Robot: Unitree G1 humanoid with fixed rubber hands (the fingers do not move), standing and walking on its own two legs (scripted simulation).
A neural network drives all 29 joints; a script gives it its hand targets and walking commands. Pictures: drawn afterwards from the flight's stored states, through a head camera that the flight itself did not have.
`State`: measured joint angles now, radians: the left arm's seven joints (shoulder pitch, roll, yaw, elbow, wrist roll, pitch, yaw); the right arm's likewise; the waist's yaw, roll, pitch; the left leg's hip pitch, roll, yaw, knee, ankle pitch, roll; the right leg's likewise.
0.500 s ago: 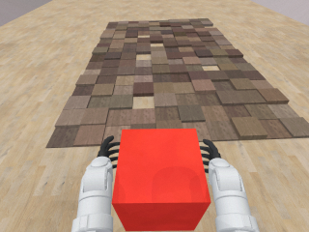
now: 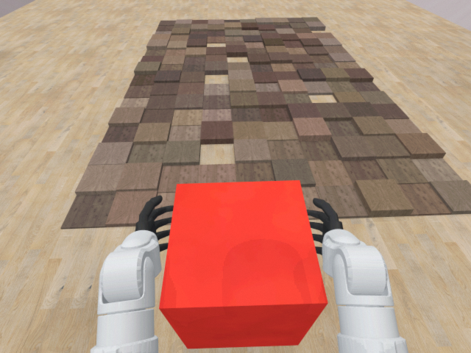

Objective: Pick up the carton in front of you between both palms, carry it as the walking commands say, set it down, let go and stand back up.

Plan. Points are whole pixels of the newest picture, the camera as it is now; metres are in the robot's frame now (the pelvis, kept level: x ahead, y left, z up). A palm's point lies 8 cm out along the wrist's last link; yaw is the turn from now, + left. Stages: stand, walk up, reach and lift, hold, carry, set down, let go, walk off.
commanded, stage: carry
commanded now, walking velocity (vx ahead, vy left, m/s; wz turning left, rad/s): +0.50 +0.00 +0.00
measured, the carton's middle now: (240, 268) +0.28 +0.01 +0.00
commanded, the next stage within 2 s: none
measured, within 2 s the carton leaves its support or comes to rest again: neither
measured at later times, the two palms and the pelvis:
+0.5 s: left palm (158, 147) +0.56 +0.19 +0.07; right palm (284, 147) +0.56 -0.11 +0.06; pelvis +0.29 +0.03 -0.02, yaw -1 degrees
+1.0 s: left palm (179, 73) +0.93 +0.18 +0.09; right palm (268, 70) +0.97 -0.12 +0.08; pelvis +0.61 +0.00 -0.01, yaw +3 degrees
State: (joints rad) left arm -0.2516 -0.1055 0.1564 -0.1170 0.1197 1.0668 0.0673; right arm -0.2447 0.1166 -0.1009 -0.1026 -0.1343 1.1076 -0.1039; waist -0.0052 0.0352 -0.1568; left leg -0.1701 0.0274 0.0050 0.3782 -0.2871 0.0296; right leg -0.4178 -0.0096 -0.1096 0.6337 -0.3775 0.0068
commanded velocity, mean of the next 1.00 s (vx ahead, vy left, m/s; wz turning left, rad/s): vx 0.50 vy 0.00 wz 0.00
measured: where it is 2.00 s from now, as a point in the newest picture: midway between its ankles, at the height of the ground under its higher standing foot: (225, 186)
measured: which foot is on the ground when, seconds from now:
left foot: down 0.00-0.10, up 0.12-0.40, down 0.42-0.86, up 0.88-1.00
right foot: up 0.00-0.08, down 0.10-0.42, up 0.44-0.82, down 0.84-1.00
